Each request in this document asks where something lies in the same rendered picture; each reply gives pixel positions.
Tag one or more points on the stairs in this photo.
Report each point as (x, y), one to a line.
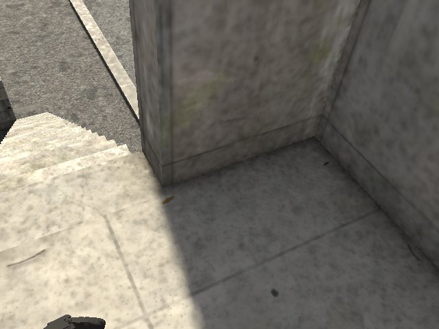
(44, 146)

